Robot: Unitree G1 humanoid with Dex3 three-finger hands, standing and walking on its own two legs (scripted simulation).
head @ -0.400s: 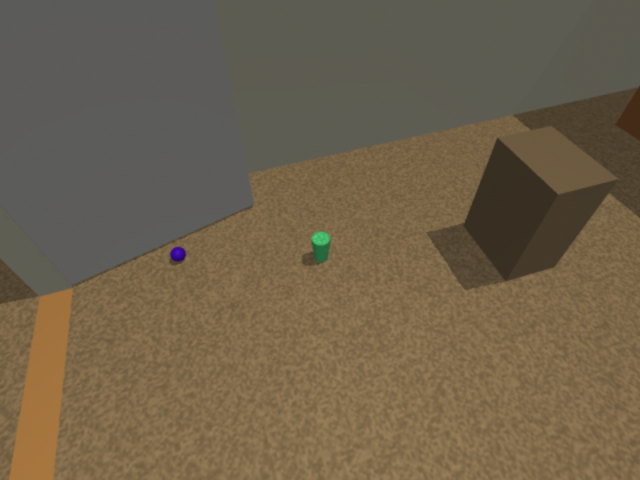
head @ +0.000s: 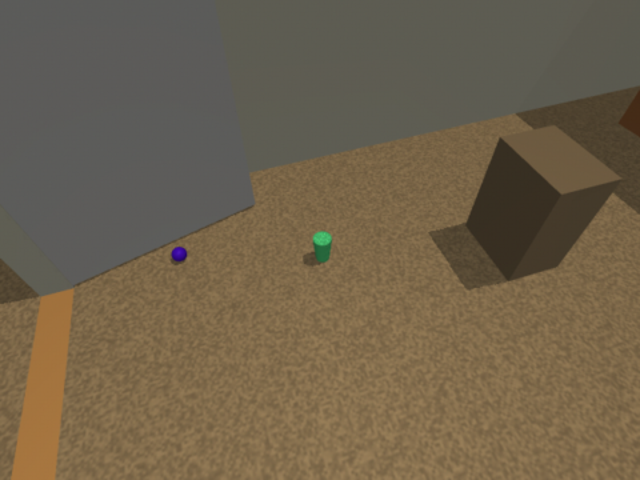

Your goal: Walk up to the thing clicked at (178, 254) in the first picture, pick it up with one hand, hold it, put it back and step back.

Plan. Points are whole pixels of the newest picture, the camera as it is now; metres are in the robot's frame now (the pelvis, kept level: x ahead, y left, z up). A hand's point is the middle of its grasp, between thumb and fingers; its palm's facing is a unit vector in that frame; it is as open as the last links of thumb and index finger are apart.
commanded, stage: stand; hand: left
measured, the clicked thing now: (179, 254) +1.03 +0.63 -0.75
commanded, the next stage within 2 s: walk up in 0.72 s
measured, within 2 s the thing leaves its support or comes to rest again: neither
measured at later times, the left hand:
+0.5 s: hand out of the picture +0.08 +0.25 -0.16, palm faces -0.01 -0.94 -0.34, open 7.4 cm
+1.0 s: hand out of the picture +0.06 +0.35 -0.16, palm faces +0.15 -0.91 -0.40, open 7.4 cm
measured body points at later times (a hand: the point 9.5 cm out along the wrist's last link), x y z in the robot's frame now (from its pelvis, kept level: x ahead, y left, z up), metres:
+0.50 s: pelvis +0.01 +0.00 +0.00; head +0.01 +0.00 +0.45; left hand +0.08 +0.30 -0.13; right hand +0.09 -0.30 -0.13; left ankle +0.00 +0.12 -0.75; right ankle +0.00 -0.12 -0.75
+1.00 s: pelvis +0.05 +0.05 -0.01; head +0.06 +0.06 +0.44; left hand +0.05 +0.39 -0.13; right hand +0.17 -0.28 -0.11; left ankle +0.11 +0.21 -0.73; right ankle +0.00 -0.12 -0.75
